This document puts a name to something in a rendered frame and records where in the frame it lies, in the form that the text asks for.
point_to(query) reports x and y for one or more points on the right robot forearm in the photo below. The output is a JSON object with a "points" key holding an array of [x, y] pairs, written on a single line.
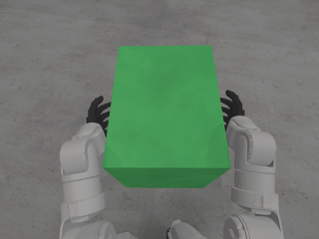
{"points": [[254, 163]]}

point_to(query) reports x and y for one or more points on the left robot hand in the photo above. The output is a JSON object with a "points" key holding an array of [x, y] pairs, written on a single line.
{"points": [[95, 113]]}

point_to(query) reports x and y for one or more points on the robot right thigh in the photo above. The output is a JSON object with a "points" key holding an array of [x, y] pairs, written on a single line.
{"points": [[183, 230]]}

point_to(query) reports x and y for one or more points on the right robot hand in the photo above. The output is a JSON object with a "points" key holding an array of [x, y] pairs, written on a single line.
{"points": [[234, 107]]}

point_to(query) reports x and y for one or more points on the left robot forearm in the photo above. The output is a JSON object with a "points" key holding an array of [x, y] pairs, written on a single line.
{"points": [[80, 173]]}

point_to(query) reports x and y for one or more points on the right robot shin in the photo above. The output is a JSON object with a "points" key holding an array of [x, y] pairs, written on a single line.
{"points": [[175, 222]]}

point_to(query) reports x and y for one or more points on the right robot upper arm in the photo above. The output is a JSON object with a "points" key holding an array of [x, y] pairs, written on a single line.
{"points": [[241, 226]]}

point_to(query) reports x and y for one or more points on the carton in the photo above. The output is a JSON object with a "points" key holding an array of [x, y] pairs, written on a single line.
{"points": [[166, 127]]}

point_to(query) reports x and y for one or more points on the left robot upper arm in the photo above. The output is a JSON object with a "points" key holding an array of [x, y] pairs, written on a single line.
{"points": [[92, 230]]}

